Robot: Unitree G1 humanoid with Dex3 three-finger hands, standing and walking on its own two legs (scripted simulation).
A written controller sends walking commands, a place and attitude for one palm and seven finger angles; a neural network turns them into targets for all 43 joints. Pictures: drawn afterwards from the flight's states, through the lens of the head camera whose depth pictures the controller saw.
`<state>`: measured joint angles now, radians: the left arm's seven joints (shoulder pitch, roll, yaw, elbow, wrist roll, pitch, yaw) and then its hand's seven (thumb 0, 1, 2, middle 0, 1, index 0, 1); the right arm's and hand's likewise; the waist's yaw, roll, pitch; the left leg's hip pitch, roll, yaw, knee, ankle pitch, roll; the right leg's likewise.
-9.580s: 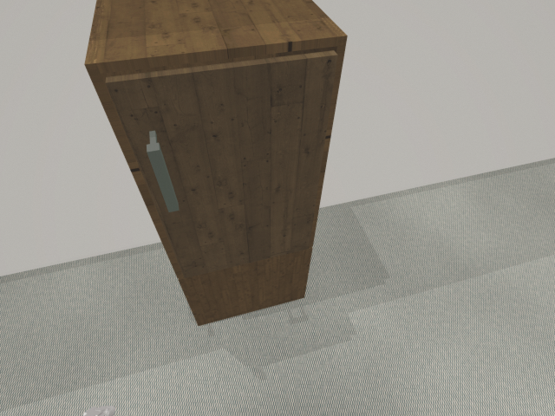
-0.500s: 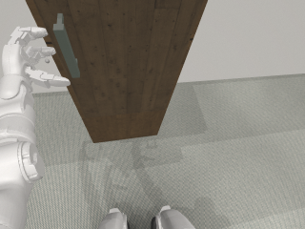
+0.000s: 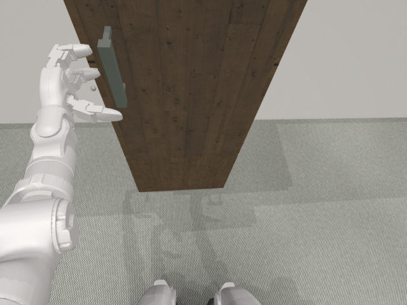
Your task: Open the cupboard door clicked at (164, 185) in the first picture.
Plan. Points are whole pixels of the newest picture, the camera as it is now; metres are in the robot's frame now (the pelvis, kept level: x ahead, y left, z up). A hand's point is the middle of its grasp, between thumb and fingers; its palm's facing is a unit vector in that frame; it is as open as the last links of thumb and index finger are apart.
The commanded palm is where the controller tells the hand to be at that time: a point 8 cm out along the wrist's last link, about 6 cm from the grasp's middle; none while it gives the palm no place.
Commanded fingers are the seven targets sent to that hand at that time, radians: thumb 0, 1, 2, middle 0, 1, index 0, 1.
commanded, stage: slide the fingers in behind the handle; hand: left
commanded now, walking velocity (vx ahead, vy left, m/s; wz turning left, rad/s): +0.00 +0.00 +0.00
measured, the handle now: (115, 70) +0.54 +0.16 +0.10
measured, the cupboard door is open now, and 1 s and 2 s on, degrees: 0 1 0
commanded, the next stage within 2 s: move the hooked fingers beside the handle in 0.94 s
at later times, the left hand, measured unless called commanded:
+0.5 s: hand (98, 91) +0.49 +0.19 +0.09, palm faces +0.15 -0.99 +0.00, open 14.9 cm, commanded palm +0.47 +0.17 +0.09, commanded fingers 0.00 -0.50 0.30 -0.30 -1.20 -0.30 -1.20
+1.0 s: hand (101, 94) +0.49 +0.18 +0.09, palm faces +0.15 -0.99 -0.01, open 15.3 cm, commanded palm +0.47 +0.16 +0.09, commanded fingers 0.00 -0.50 0.30 -0.30 -1.20 -0.30 -1.20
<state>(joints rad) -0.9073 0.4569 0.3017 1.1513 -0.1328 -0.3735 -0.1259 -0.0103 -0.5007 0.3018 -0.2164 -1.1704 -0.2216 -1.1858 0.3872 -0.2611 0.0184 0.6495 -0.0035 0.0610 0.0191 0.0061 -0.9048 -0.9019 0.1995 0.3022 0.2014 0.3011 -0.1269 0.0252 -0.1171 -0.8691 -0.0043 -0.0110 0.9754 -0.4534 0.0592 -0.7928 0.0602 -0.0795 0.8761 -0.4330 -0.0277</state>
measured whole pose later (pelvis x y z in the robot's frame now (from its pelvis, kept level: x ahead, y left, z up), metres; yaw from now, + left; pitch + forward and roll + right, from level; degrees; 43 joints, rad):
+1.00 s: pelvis -0.01 +0.00 +0.00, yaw +3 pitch +19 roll -4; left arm -0.95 0.34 0.12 1.16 -0.17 -0.41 0.04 -0.01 -0.50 0.30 -0.06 -1.11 -0.04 -1.12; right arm 0.37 -0.25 -0.01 0.73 -0.02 -0.01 0.05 0.01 -0.91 -0.90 0.20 0.30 0.20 0.30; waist -0.09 0.04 -0.11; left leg -0.89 -0.04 -0.05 1.00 -0.44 0.06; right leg -0.79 0.03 -0.12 0.90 -0.44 -0.02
